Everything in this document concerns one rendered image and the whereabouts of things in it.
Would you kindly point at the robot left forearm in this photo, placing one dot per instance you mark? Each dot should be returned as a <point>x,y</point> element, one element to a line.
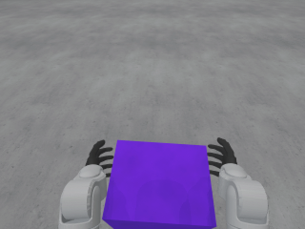
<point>80,202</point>

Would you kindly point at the robot right hand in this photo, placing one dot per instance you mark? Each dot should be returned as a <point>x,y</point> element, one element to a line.
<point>226,157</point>

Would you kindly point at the robot right forearm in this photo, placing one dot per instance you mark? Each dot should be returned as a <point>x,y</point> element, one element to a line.
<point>247,203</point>

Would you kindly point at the robot left hand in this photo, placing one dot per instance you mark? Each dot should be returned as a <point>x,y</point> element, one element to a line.
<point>94,154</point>

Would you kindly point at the carton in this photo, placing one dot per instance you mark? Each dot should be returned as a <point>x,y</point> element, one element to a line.
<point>156,185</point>

